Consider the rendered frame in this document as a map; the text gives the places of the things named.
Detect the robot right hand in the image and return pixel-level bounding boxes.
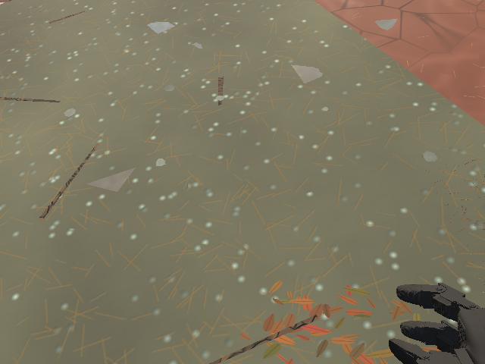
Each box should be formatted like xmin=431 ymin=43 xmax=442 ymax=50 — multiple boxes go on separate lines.
xmin=389 ymin=283 xmax=485 ymax=364

